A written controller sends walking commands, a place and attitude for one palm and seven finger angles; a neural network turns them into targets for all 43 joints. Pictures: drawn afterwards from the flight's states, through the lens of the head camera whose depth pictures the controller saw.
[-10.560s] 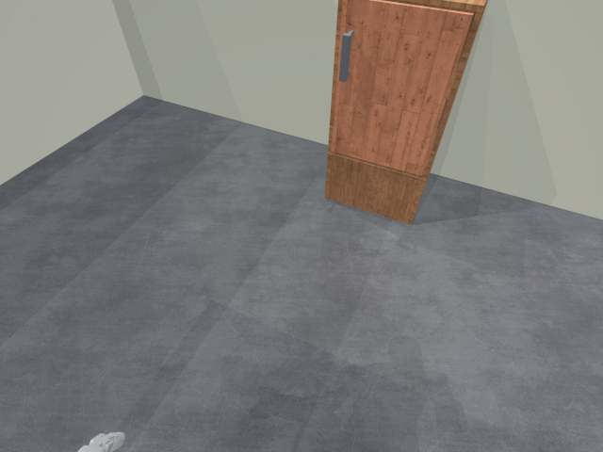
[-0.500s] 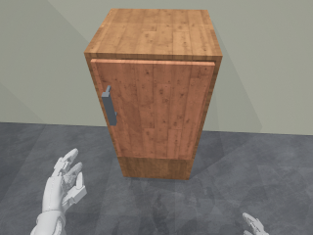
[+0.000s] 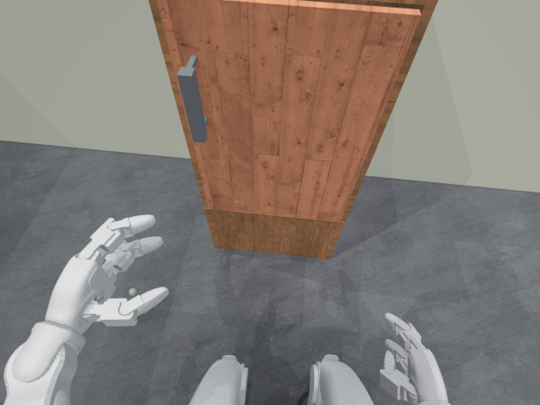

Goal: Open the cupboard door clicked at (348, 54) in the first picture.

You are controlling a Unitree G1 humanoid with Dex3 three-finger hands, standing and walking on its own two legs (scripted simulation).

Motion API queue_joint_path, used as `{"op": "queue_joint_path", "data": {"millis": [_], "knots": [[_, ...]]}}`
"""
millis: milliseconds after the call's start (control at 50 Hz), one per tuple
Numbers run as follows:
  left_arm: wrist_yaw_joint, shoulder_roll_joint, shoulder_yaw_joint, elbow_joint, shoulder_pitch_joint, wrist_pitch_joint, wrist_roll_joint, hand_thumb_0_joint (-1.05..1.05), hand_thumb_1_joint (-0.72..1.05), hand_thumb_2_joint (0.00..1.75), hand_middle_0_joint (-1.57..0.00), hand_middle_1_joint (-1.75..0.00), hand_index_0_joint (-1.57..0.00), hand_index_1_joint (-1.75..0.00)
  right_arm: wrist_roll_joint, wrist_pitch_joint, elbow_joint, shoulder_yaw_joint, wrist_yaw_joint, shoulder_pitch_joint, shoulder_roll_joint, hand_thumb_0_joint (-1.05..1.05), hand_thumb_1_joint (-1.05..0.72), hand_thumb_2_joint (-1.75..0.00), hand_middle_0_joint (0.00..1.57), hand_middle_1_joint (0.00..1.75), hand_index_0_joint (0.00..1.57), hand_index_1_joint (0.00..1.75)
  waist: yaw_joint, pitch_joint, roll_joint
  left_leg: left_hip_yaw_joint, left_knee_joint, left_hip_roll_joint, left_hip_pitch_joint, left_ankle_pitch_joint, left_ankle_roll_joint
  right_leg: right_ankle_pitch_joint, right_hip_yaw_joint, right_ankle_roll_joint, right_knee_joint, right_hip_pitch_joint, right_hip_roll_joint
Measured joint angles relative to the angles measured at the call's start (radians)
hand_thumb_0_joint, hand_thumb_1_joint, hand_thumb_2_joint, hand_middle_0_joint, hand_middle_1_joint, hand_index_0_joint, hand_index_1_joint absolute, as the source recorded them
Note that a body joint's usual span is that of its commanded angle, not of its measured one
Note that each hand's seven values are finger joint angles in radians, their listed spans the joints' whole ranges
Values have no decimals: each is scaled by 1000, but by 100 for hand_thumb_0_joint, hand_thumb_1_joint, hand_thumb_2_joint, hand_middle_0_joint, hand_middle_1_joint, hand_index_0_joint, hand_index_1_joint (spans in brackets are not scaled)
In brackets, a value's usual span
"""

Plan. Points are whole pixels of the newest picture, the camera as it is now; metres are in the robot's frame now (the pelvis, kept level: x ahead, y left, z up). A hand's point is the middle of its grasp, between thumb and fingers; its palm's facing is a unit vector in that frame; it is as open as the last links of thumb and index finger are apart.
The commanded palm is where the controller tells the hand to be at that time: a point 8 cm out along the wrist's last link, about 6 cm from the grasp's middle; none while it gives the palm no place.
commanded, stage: raise the hand with hooked fingers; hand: left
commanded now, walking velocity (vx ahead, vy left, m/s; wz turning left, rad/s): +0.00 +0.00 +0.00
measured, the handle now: (196, 101) +0.62 +0.18 +0.06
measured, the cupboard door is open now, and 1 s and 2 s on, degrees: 0 0 0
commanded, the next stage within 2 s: move the hooked fingers beside the handle in 1.38 s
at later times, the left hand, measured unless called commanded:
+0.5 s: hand (77, 268) +0.27 +0.27 +0.07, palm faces -0.03 -1.00 -0.05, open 13.3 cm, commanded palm +0.25 +0.32 +0.07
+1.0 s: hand (68, 234) +0.32 +0.30 +0.08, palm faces -0.06 -1.00 -0.03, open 14.0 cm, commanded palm +0.29 +0.34 +0.08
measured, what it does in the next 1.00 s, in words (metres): stands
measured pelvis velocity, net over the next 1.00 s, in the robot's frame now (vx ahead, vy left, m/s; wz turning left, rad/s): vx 0.03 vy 0.02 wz -0.01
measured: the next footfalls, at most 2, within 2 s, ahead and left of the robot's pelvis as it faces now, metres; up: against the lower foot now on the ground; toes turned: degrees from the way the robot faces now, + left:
none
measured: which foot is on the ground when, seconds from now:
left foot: down 0.00-1.00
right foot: down 0.00-1.00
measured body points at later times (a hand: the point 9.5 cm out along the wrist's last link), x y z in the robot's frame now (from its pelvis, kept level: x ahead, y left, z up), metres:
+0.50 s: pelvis +0.01 +0.03 +0.02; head +0.08 +0.05 +0.46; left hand +0.27 +0.32 +0.07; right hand +0.19 -0.22 -0.03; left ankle +0.03 +0.11 -0.63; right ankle +0.07 -0.11 -0.63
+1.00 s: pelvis +0.03 +0.02 +0.03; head +0.10 +0.04 +0.47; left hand +0.31 +0.35 +0.08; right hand +0.18 -0.23 -0.05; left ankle +0.03 +0.11 -0.63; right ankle +0.07 -0.11 -0.63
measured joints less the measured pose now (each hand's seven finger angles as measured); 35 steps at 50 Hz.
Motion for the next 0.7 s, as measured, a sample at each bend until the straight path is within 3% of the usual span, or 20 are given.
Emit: {"op": "queue_joint_path", "data": {"millis": [40, 80, 200, 260, 340, 420, 540, 700], "knots": [[10, 2, 17, 17, 9, 67, -14, 1, 22, 61, -25, -74, -25, -74, 4, 13, -8, 4, -1, 33, 8, 1, -91, -89, 21, 30, 21, 30, -18, -5, 2, 18, -35, -2, 18, 15, 8, 16, 18, 8, -28, 10, -1], [38, -4, 40, 18, 35, 89, -29, 1, 17, 59, -26, -77, -25, -77, 1, 14, -14, -1, -2, 68, 6, 2, -90, -89, 21, 30, 21, 30, -26, -12, 0, 33, -65, -2, 36, 27, 14, 29, 33, 14, -54, 22, 0], [108, -9, 88, 16, 70, -31, -24, 1, 3, 53, -27, -86, -26, -86, -9, -9, -6, -32, -4, 125, -50, 2, -90, -89, 21, 30, 21, 30, -20, -25, -14, 39, -80, -14, 38, 33, 27, 33, 40, 25, -70, 28, -9], [82, 2, 84, 43, 45, -68, -18, 0, -4, 50, -27, -90, -26, -90, -6, -19, 3, -41, -8, 116, -87, 2, -90, -89, 21, 30, 20, 30, -18, -22, -17, 31, -59, -21, 21, 25, 33, 25, 33, 30, -55, 19, -16], [24, 20, 62, 67, 15, -39, -15, 0, -13, 46, -28, -96, -27, -96, 2, -25, -1, -49, -18, 82, -108, 2, -91, -89, 21, 30, 20, 30, -19, -12, -22, 30, -50, -22, 24, 18, 39, 23, 32, 37, -55, 25, -17], [12, 39, 71, 59, 0, -6, -22, 0, -23, 42, -29, -102, -28, -102, 1, -27, -24, -46, -22, 57, -97, 2, -91, -89, 21, 30, 20, 30, -23, -5, -32, 30, -69, -19, 51, 19, 39, 29, 32, 38, -80, 55, -12], [35, 58, 123, 75, -34, -9, -40, 0, -36, 36, -30, -111, -29, -111, -5, -18, -52, -26, -9, 49, -76, 1, -91, -89, 21, 30, 20, 30, -14, -18, -31, 21, -95, -19, 74, 22, 40, 32, 24, 40, -114, 86, -12], [-45, 85, 138, 177, -109, 43, -31, -1, -47, 31, -30, -118, -29, -118, -3, 1, -46, -4, -8, 42, -72, 1, -91, -89, 21, 30, 21, 30, -1, -9, -16, 16, -97, -17, 73, 17, 41, 30, 19, 41, -123, 88, -9]]}}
